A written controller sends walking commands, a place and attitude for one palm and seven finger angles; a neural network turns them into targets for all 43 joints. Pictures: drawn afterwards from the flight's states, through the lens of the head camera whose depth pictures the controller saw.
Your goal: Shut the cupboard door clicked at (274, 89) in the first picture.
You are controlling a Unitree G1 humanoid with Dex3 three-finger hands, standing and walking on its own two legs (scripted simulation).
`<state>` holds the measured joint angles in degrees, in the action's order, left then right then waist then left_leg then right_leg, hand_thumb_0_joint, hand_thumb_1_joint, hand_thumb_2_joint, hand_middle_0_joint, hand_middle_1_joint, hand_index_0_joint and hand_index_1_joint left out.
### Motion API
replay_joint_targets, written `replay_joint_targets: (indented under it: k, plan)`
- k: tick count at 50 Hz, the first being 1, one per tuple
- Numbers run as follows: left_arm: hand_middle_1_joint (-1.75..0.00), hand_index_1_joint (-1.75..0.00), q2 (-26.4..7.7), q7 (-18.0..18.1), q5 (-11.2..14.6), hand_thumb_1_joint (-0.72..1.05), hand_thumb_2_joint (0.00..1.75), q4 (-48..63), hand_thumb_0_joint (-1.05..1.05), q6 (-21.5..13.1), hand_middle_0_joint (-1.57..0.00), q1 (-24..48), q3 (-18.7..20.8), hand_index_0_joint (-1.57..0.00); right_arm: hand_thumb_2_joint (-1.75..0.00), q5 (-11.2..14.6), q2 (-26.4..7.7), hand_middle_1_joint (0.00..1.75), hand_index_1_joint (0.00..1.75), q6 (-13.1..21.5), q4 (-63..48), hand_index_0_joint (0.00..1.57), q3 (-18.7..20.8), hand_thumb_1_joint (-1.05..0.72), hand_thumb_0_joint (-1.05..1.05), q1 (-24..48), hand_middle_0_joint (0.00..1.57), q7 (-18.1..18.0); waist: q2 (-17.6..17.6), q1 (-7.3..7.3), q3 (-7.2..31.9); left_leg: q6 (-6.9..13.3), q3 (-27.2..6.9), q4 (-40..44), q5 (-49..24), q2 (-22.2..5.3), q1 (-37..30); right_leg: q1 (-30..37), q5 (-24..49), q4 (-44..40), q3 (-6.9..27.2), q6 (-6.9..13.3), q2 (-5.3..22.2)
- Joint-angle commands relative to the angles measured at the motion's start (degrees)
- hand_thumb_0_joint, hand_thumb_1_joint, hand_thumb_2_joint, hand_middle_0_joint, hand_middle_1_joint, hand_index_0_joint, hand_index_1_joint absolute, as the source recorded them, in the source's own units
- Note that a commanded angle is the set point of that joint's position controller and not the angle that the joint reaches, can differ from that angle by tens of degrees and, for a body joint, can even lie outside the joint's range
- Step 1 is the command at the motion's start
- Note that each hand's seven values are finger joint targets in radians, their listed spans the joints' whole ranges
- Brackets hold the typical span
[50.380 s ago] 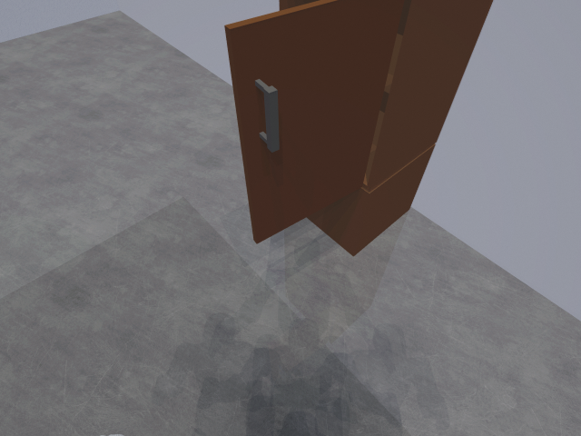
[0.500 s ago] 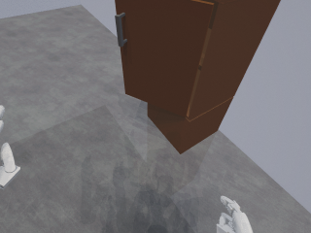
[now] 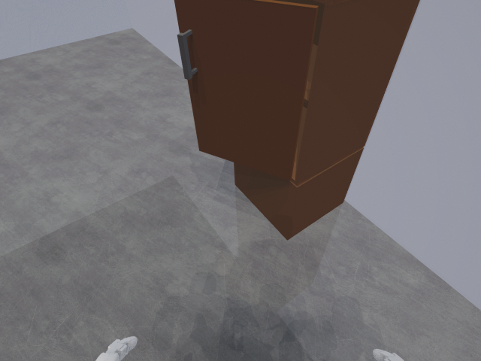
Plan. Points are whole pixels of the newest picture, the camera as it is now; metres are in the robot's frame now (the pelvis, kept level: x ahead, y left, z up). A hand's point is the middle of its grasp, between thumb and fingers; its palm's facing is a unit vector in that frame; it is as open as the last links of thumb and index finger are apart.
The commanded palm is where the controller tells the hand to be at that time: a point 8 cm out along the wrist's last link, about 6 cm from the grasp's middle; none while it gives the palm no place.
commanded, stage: let the arm hang, fingers relaxed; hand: left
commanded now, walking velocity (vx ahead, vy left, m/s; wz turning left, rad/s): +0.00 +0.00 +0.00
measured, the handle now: (188, 54) +0.94 +0.18 +0.09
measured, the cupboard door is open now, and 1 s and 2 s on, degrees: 28 28 28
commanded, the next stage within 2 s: look to check the result in 0.86 s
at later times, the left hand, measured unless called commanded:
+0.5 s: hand out of the picture -0.04 +0.17 -0.16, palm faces +0.03 -0.98 -0.21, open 7.4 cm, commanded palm none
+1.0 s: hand out of the picture -0.01 +0.14 -0.17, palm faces +0.03 -0.99 -0.15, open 7.4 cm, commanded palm none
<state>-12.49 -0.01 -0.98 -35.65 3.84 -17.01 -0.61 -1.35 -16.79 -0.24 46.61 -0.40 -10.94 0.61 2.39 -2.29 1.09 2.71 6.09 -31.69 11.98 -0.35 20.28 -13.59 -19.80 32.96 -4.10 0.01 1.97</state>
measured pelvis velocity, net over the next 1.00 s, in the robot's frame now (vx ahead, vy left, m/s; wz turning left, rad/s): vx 0.02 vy -0.01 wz -0.01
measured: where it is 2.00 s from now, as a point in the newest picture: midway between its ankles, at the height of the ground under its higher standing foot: outside the picture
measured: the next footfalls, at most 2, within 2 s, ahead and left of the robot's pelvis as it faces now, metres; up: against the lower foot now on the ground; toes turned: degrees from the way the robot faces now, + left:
none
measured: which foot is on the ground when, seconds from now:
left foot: down 0.00-1.00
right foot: down 0.00-1.00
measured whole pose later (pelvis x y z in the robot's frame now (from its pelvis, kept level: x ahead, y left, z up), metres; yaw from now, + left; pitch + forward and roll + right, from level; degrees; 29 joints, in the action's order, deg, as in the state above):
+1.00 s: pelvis +0.02 -0.01 +0.01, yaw -1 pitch -1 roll +0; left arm -6.0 2.4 -0.6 -66.3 -0.4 -20.0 0.3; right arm -0.9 -6.2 -0.2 65.5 0.1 -18.7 -2.0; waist -0.3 -1.0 -1.0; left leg 1.7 6.3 -23.0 9.7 -0.9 12.2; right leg -4.9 -16.1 22.1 -3.8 0.6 0.6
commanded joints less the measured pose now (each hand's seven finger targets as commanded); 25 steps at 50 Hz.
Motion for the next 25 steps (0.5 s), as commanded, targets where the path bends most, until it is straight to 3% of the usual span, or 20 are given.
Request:
replay_joint_targets:
  k: [1, 5, 7, 10, 11, 12, 14, 20, 21, 25]
  plan:
    - [-0.3, -0.3, -8.86, 1.04, 0.09, 0.9, 0.9, -2.76, 0.0, -3.18, -0.2, 0.9, 1.96, -0.2, -0.9, -0.24, -4.47, 0.3, 0.3, -0.12, -0.88, 0.2, 0.7, -0.9, 0.0, -1.44, 0.2, -0.54, -3.88, 0.88, -0.37, -1.12, -8.36, 5.53, -5.45, -4.76, -8.6, -5.12, 0.46, -10.77, 7.12, 3.35, 5.35]
    - [-0.3, -0.3, -5.23, 1.42, 0.21, 0.9, 0.9, -12.19, 0.0, -3.6, -0.2, -3.56, 2.75, -0.2, -0.9, -0.31, -1.33, 0.3, 0.3, -0.08, 4.0, 0.2, 0.94, -0.9, 0.0, -2.76, 0.2, -1.36, 8.55, 2.19, 0.33, -1.01, -8.83, 9.62, -1.27, -5.05, -5.56, 2.13, 4.12, -11.71, 6.3, 3.08, 4.07]
    - [-0.3, -0.3, -5.79, 1.38, 0.31, 0.9, 0.9, -15.78, 0.0, -3.66, -0.2, -4.24, 2.43, -0.2, -0.9, 0.03, -0.87, 0.3, 0.3, -0.35, 5.93, 0.2, 1.04, -0.9, 0.0, -3.87, 0.2, -1.59, 8.89, 2.25, -0.77, -1.16, -8.87, 10.0, -0.12, -5.11, -4.94, 3.06, 4.7, -12.95, 6.01, 3.29, 4.28]
    - [-0.3, -0.3, -4.83, 1.35, 0.5, 0.9, 0.9, -19.94, 0.0, -4.05, -0.2, -4.53, 2.04, -0.2, -0.9, 0.24, 0.4, 0.3, 0.3, -0.43, 8.68, 0.2, 1.25, -0.9, 0.0, -6.09, 0.2, -1.99, 5.35, 1.84, -1.8, -1.34, -8.6, 10.04, -0.24, -5.08, -6.36, 2.34, 4.7, -14.97, 6.53, 3.61, 4.6]
    - [-0.3, -0.3, -4.77, 1.41, 0.49, 0.9, 0.9, -20.92, 0.0, -4.14, -0.2, -4.52, 1.93, -0.2, -0.9, 0.45, 0.23, 0.3, 0.3, -0.54, 9.26, 0.2, 1.4, -0.9, 0.0, -7.04, 0.2, -2.1, 1.66, 1.57, -2.79, -1.29, -8.62, 9.78, -1.3, -5.45, -7.45, 1.18, 4.33, -15.6, 6.27, 3.55, 4.43]
    - [-0.3, -0.3, -3.99, 1.44, 0.49, 0.9, 0.9, -22.1, 0.0, -4.18, -0.2, -4.36, 1.75, -0.2, -0.9, 0.44, 0.58, 0.3, 0.3, -0.52, 10.23, 0.2, 1.4, -0.9, 0.0, -7.96, 0.2, -2.21, 0.1, 1.34, -3.13, -1.25, -8.36, 9.96, -1.31, -5.62, -7.81, 0.76, 3.91, -15.99, 6.05, 3.43, 4.6]
    - [-0.3, -0.3, -3.02, 1.58, 0.5, 0.9, 0.9, -24.07, 0.0, -4.15, -0.2, -4.76, 1.44, -0.2, -0.9, 0.46, 1.16, 0.3, 0.3, -0.57, 11.91, 0.2, 1.37, -0.9, 0.0, -9.1, 0.2, -2.37, -1.71, 1.17, -4.8, -1.13, -8.27, 10.71, -0.69, -5.68, -8.83, -0.87, 2.84, -16.49, 6.06, 3.28, 4.34]
    - [-0.3, -0.3, -0.86, 2.08, 0.49, 0.9, 0.9, -28.01, 0.0, -4.18, -0.2, -6.94, 1.08, -0.2, -0.9, 0.55, 2.36, 0.3, 0.3, -0.3, 15.16, 0.2, 1.19, -0.9, 0.0, -10.49, 0.2, -2.66, -4.85, 1.52, -5.99, -0.68, -7.79, 12.51, -1.69, -6.16, -9.78, -0.57, 4.41, -15.92, 5.57, 2.61, 3.74]
    - [-0.3, -0.3, -1.0, 2.15, 0.45, 0.9, 0.9, -28.38, 0.0, -4.26, -0.2, -7.39, 1.19, -0.2, -0.9, 0.65, 2.34, 0.3, 0.3, -0.23, 15.42, 0.2, 1.16, -0.9, 0.0, -10.8, 0.2, -2.66, -4.77, 1.69, -5.21, -0.6, -7.71, 12.49, -2.73, -6.16, -10.01, 0.11, 4.89, -15.75, 5.35, 2.62, 3.71]
    - [-0.3, -0.3, 0.23, 2.37, 0.38, 0.9, 0.9, -29.45, 0.0, -4.1, -0.2, -7.95, 1.12, -0.2, -0.9, 0.54, 3.97, 0.3, 0.3, -0.36, 16.63, 0.2, 1.04, -0.9, 0.0, -10.69, 0.2, -2.71, -4.18, 1.7, -7.97, -0.71, -7.27, 13.56, -0.6, -5.86, -9.27, -1.17, 3.95, -15.92, 5.55, 2.31, 3.61]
